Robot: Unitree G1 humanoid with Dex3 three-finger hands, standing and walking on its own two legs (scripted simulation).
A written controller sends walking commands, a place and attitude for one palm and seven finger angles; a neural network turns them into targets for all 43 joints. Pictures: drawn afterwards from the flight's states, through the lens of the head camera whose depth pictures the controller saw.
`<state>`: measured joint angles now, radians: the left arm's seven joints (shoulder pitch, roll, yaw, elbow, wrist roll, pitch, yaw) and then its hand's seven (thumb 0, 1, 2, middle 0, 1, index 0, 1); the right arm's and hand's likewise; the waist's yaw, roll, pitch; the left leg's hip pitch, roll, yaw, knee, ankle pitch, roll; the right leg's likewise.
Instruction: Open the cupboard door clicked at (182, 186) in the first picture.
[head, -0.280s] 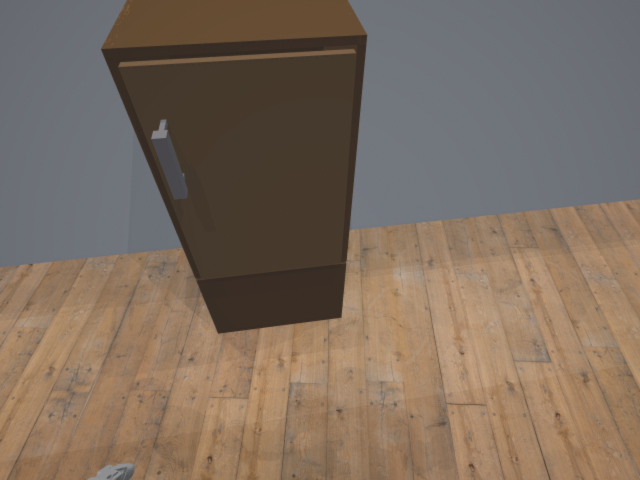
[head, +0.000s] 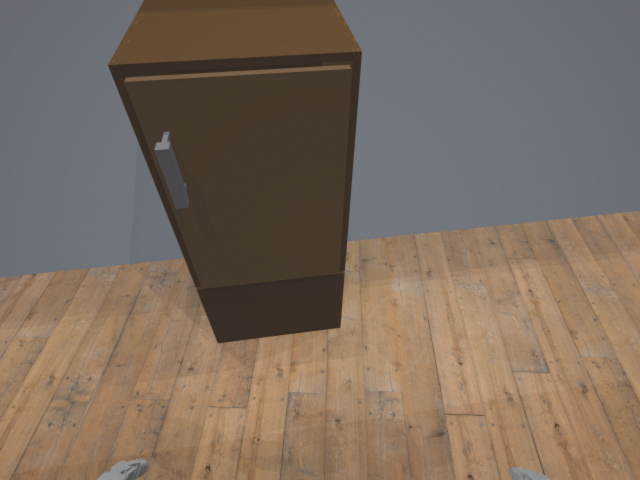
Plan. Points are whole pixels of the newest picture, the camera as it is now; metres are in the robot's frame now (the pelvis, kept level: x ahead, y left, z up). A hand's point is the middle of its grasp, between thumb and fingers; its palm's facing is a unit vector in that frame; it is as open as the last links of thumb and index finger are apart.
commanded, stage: stand and wait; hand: left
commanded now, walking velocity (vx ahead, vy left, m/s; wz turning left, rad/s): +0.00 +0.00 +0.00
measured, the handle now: (174, 170) +0.65 +0.33 +0.01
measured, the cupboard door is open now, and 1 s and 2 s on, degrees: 0 0 0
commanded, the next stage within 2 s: look at it before walking up in 0.54 s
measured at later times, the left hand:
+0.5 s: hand out of the picture +0.05 +0.23 -0.15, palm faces -0.02 -0.94 -0.33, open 7.4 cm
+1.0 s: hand out of the picture +0.05 +0.23 -0.15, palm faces -0.01 -0.95 -0.32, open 7.4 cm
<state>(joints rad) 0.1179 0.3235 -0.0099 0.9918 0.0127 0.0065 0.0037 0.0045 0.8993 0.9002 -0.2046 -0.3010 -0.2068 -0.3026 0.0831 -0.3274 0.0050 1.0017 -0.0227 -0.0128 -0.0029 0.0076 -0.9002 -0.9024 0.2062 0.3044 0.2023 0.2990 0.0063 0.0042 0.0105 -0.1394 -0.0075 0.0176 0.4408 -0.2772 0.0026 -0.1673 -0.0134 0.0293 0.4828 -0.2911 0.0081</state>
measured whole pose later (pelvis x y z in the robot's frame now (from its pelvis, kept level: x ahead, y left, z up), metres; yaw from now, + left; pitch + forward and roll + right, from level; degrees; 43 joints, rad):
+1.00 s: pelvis -0.02 -0.01 +0.01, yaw +0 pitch -1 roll +0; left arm 0.14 0.32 0.00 1.09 0.01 0.00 0.00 0.00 0.90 0.90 -0.20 -0.30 -0.21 -0.30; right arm 0.14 -0.32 0.01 1.12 -0.02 -0.01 0.00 0.01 -0.90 -0.90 0.21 0.30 0.20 0.30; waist 0.00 0.00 0.03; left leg -0.13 0.02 0.00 0.35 -0.20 -0.02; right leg -0.15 0.01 0.01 0.38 -0.20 -0.01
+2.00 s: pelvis -0.04 +0.00 -0.01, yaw +7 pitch +0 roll -1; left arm 0.26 0.22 0.04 1.04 0.02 0.04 0.02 0.00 0.90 0.90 -0.20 -0.30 -0.20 -0.30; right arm 0.24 -0.18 -0.01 1.05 -0.03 0.04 0.00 0.01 -0.90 -0.90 0.20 0.30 0.20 0.30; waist 0.01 -0.01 0.03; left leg -0.32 -0.04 -0.10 0.60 -0.30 0.01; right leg -0.26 -0.05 -0.10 0.57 -0.34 0.01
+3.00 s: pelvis +0.12 +0.04 -0.01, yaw +13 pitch -1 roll +0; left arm 0.30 0.17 0.05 1.03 0.03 0.02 0.04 0.00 0.90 0.90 -0.20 -0.30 -0.21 -0.30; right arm 0.09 -0.20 -0.05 0.99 -0.01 0.04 -0.01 0.00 -0.91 -0.90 0.20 0.30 0.20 0.30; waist 0.05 -0.01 0.08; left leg -0.33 0.02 0.02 0.68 -0.32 -0.04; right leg -0.25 -0.06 -0.11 0.54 -0.27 -0.01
